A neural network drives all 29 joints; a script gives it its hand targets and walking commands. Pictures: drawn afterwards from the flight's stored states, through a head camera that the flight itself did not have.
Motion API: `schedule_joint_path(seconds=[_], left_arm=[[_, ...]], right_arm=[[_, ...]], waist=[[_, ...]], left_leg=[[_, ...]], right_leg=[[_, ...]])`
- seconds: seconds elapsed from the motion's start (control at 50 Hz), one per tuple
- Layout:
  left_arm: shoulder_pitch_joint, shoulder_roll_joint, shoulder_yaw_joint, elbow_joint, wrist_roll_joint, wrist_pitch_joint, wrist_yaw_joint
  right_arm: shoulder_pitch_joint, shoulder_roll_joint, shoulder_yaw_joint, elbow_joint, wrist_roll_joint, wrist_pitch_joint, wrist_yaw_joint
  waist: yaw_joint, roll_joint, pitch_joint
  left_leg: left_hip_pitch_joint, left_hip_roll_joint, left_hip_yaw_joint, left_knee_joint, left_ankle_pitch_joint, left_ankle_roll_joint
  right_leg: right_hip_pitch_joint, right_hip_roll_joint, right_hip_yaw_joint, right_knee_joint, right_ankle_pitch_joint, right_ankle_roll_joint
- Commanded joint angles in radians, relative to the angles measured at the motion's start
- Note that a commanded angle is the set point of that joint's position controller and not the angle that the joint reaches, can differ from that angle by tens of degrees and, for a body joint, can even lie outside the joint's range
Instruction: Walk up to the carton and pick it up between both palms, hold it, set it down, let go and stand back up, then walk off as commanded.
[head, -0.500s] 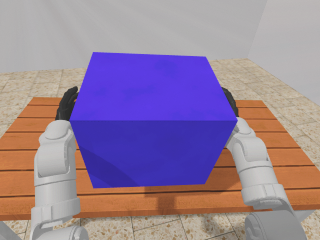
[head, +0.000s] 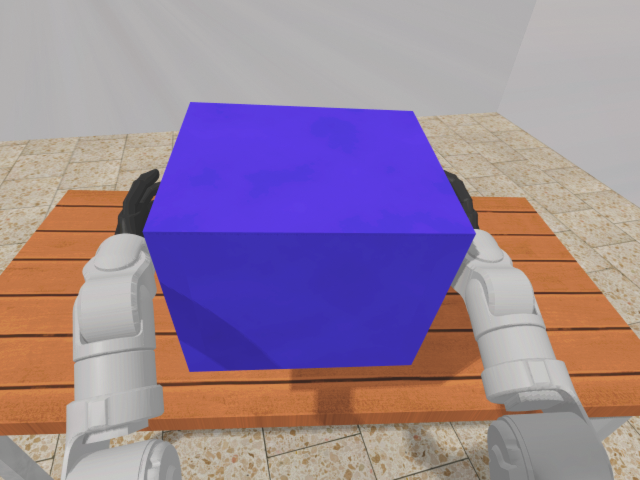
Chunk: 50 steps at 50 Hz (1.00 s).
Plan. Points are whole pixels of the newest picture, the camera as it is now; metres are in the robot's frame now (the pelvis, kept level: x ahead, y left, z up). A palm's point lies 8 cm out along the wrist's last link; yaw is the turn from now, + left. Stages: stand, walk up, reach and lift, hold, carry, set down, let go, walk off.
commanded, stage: hold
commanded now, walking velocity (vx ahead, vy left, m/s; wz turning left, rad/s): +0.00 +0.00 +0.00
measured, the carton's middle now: (304, 237) +0.38 +0.01 +0.15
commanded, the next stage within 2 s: none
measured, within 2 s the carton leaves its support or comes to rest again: neither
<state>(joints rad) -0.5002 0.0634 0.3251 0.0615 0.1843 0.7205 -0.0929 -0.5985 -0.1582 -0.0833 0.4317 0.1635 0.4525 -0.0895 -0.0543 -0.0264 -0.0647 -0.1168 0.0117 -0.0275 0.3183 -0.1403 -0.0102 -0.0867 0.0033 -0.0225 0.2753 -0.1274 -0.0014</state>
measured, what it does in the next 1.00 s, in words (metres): stands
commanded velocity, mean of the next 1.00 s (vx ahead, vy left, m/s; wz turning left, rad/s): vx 0.00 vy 0.00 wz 0.00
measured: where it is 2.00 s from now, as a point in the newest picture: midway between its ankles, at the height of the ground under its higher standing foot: outside the picture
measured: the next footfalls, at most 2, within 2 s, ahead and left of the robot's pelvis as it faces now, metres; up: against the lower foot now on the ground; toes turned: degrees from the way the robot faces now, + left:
none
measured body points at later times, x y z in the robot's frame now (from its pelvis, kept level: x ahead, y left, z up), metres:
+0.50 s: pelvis +0.00 +0.00 +0.00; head -0.05 +0.02 +0.45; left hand +0.35 +0.20 +0.19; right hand +0.37 -0.18 +0.18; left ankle +0.02 +0.12 -0.75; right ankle +0.02 -0.12 -0.75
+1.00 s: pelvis +0.00 +0.00 +0.00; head -0.04 +0.02 +0.45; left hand +0.36 +0.20 +0.18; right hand +0.37 -0.19 +0.18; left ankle +0.02 +0.12 -0.75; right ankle +0.02 -0.12 -0.75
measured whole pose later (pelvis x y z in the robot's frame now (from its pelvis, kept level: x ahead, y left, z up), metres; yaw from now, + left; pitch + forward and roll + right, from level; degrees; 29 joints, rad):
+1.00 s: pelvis +0.00 +0.00 +0.00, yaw +0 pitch -4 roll -1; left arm -0.47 0.07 0.30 0.01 0.17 0.71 -0.08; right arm -0.57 -0.16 -0.07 0.39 0.18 0.43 -0.10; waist -0.06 -0.03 -0.05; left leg -0.12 0.01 -0.03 0.32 -0.14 -0.01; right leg -0.08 0.00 -0.02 0.27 -0.12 0.00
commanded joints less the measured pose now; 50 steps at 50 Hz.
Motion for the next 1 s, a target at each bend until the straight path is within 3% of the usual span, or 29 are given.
schedule_joint_path(seconds=[0.0,0.04,0.08,0.12,0.14,0.16,0.18,0.22,0.3,0.32,0.36,0.4,0.44,0.48,0.54,0.58,0.6,0.62,0.64,0.66,0.68,0.72,0.74,0.78,0.84,0.88,0.9,0.94,0.98], left_arm=[[-0.662,-0.393,-0.471,-0.202,-0.166,-0.074,-0.124],[-0.633,-0.384,-0.465,-0.186,-0.165,-0.070,-0.121],[-0.640,-0.389,-0.485,-0.183,-0.172,-0.069,-0.127],[-0.637,-0.354,-0.436,-0.148,-0.135,-0.066,-0.131],[-0.636,-0.393,-0.479,-0.219,-0.149,-0.072,-0.130],[-0.584,-0.370,-0.435,-0.164,-0.119,-0.055,-0.130],[-0.605,-0.385,-0.471,-0.207,-0.158,-0.061,-0.135],[-0.604,-0.368,-0.448,-0.198,-0.149,-0.065,-0.135],[-0.631,-0.391,-0.498,-0.282,-0.183,-0.077,-0.120],[-0.615,-0.359,-0.458,-0.178,-0.143,-0.066,-0.128],[-0.614,-0.380,-0.484,-0.263,-0.155,-0.066,-0.131],[-0.633,-0.381,-0.478,-0.220,-0.153,-0.055,-0.132],[-0.638,-0.370,-0.446,-0.150,-0.142,-0.057,-0.135],[-0.608,-0.379,-0.483,-0.229,-0.165,-0.053,-0.130],[-0.668,-0.365,-0.445,-0.158,-0.173,-0.074,-0.132],[-0.656,-0.377,-0.477,-0.198,-0.160,-0.070,-0.125],[-0.635,-0.384,-0.453,-0.184,-0.156,-0.065,-0.127],[-0.661,-0.400,-0.489,-0.232,-0.173,-0.069,-0.119],[-0.705,-0.381,-0.479,-0.177,-0.173,-0.080,-0.122],[-0.648,-0.397,-0.494,-0.211,-0.174,-0.070,-0.122],[-0.615,-0.365,-0.459,-0.138,-0.135,-0.054,-0.128],[-0.632,-0.376,-0.451,-0.146,-0.131,-0.051,-0.133],[-0.581,-0.373,-0.426,-0.102,-0.118,-0.046,-0.141],[-0.652,-0.390,-0.467,-0.176,-0.150,-0.068,-0.134],[-0.627,-0.354,-0.436,-0.154,-0.143,-0.069,-0.138],[-0.670,-0.401,-0.517,-0.284,-0.175,-0.094,-0.122],[-0.679,-0.395,-0.499,-0.232,-0.184,-0.091,-0.113],[-0.654,-0.412,-0.534,-0.262,-0.193,-0.087,-0.105],[-0.641,-0.354,-0.467,-0.195,-0.170,-0.085,-0.112]], right_arm=[[-0.722,0.480,0.332,-0.388,0.126,-0.089,0.162],[-0.659,0.449,0.342,-0.328,0.135,-0.074,0.161],[-0.618,0.416,0.307,-0.311,0.124,-0.064,0.154],[-0.631,0.420,0.309,-0.251,0.111,-0.060,0.168],[-0.676,0.450,0.331,-0.363,0.138,-0.086,0.167],[-0.653,0.437,0.334,-0.308,0.136,-0.068,0.167],[-0.722,0.447,0.357,-0.425,0.141,-0.089,0.161],[-0.695,0.448,0.360,-0.417,0.145,-0.077,0.146],[-0.658,0.443,0.373,-0.424,0.163,-0.077,0.153],[-0.656,0.426,0.334,-0.344,0.131,-0.066,0.149],[-0.645,0.446,0.358,-0.417,0.148,-0.068,0.149],[-0.707,0.437,0.348,-0.419,0.148,-0.075,0.157],[-0.683,0.417,0.313,-0.312,0.120,-0.061,0.164],[-0.664,0.426,0.324,-0.407,0.137,-0.064,0.164],[-0.739,0.457,0.336,-0.404,0.119,-0.079,0.164],[-0.717,0.461,0.340,-0.392,0.135,-0.081,0.165],[-0.695,0.470,0.342,-0.392,0.121,-0.079,0.158],[-0.668,0.441,0.331,-0.346,0.124,-0.077,0.161],[-0.699,0.432,0.312,-0.324,0.127,-0.077,0.169],[-0.660,0.442,0.324,-0.335,0.135,-0.075,0.171],[-0.658,0.417,0.301,-0.290,0.119,-0.065,0.171],[-0.651,0.418,0.295,-0.275,0.114,-0.069,0.168],[-0.645,0.434,0.295,-0.277,0.111,-0.065,0.163],[-0.704,0.458,0.324,-0.355,0.120,-0.092,0.162],[-0.662,0.443,0.313,-0.325,0.119,-0.082,0.156],[-0.704,0.469,0.368,-0.455,0.151,-0.114,0.155],[-0.761,0.447,0.363,-0.445,0.154,-0.117,0.158],[-0.692,0.445,0.359,-0.437,0.146,-0.106,0.160],[-0.685,0.462,0.371,-0.407,0.132,-0.089,0.152]], waist=[[-0.007,0.041,-0.406],[-0.008,0.052,-0.377],[-0.050,0.068,-0.362],[-0.020,0.073,-0.265],[-0.007,0.076,-0.373],[0.004,0.073,-0.323],[0.001,0.033,-0.397],[-0.011,0.015,-0.358],[-0.014,0.064,-0.428],[-0.014,0.069,-0.323],[-0.017,0.055,-0.388],[-0.003,0.053,-0.365],[-0.009,0.034,-0.276],[-0.020,0.043,-0.341],[0.000,-0.013,-0.366],[-0.007,0.057,-0.362],[0.002,0.024,-0.400],[-0.026,0.075,-0.406],[-0.018,0.089,-0.355],[-0.018,0.089,-0.377],[-0.017,0.087,-0.290],[-0.009,0.086,-0.292],[-0.009,0.048,-0.276],[-0.015,0.063,-0.370],[-0.023,0.056,-0.340],[-0.014,0.101,-0.474],[0.000,0.098,-0.435],[-0.023,0.078,-0.429],[0.004,0.033,-0.391]], left_leg=[[0.078,-0.051,0.043,-0.033,0.161,0.002],[0.105,-0.053,0.037,-0.024,0.220,-0.007],[0.116,-0.045,0.029,-0.024,0.212,-0.026],[0.074,-0.054,0.039,-0.039,0.144,-0.015],[0.106,-0.047,0.040,-0.027,0.230,-0.019],[0.093,-0.059,0.047,-0.025,0.220,-0.011],[0.091,-0.060,0.051,-0.020,0.228,-0.002],[0.066,-0.059,0.039,-0.027,0.238,0.005],[0.135,-0.052,0.031,-0.005,0.290,-0.021],[0.095,-0.056,0.042,-0.024,0.202,-0.015],[0.129,-0.053,0.038,-0.016,0.262,-0.016],[0.109,-0.044,0.040,-0.033,0.190,-0.011],[0.071,-0.043,0.041,-0.060,0.106,-0.001],[0.067,-0.052,0.036,-0.043,0.191,-0.012],[0.058,-0.052,0.047,-0.050,0.121,0.015],[0.065,-0.055,0.041,-0.037,0.158,-0.002],[0.096,-0.055,0.046,-0.026,0.183,0.009],[0.124,-0.048,0.036,-0.019,0.219,-0.023],[0.100,-0.042,0.035,-0.037,0.172,-0.018],[0.124,-0.038,0.032,-0.030,0.222,-0.025],[0.104,-0.043,0.034,-0.036,0.170,-0.026],[0.077,-0.047,0.037,-0.055,0.129,-0.020],[0.064,-0.044,0.043,-0.061,0.091,-0.002],[0.083,-0.052,0.048,-0.037,0.168,-0.007],[0.114,-0.052,0.046,-0.029,0.222,-0.006],[0.154,-0.055,0.037,0.001,0.315,-0.020],[0.125,-0.050,0.032,-0.013,0.243,-0.025],[0.131,-0.042,0.022,-0.009,0.268,-0.031],[0.103,-0.053,0.037,-0.015,0.210,-0.009]], right_leg=[[0.160,0.040,-0.014,-0.016,0.161,-0.001],[0.150,0.044,-0.024,-0.014,0.196,0.004],[0.148,0.043,-0.022,-0.017,0.175,-0.005],[0.119,0.033,-0.019,-0.029,0.107,-0.003],[0.149,0.042,-0.025,-0.011,0.187,-0.003],[0.164,0.042,-0.016,-0.025,0.181,0.001],[0.183,0.042,-0.019,-0.011,0.210,0.008],[0.207,0.038,-0.018,-0.006,0.242,0.016],[0.172,0.052,-0.026,0.000,0.242,0.000],[0.150,0.038,-0.016,-0.023,0.176,-0.001],[0.182,0.044,-0.020,-0.010,0.240,0.005],[0.152,0.041,-0.018,-0.023,0.147,-0.003],[0.102,0.036,-0.015,-0.037,0.071,-0.009],[0.171,0.046,-0.019,-0.022,0.161,-0.007],[0.151,0.035,-0.013,-0.031,0.116,0.006],[0.142,0.037,-0.023,-0.015,0.138,0.002],[0.160,0.039,-0.016,-0.020,0.168,0.003],[0.137,0.050,-0.024,-0.010,0.180,-0.005],[0.087,0.044,-0.020,-0.019,0.123,-0.011],[0.112,0.042,-0.019,-0.013,0.165,-0.009],[0.092,0.044,-0.021,-0.030,0.112,-0.012],[0.105,0.038,-0.026,-0.032,0.087,-0.013],[0.119,0.038,-0.010,-0.043,0.062,-0.007],[0.151,0.033,-0.017,-0.024,0.154,0.004],[0.147,0.036,-0.014,-0.027,0.210,0.007],[0.177,0.044,-0.027,0.004,0.278,0.004],[0.134,0.045,-0.026,-0.013,0.186,0.000],[0.152,0.052,-0.027,-0.001,0.216,-0.005],[0.165,0.036,-0.018,-0.017,0.184,0.008]])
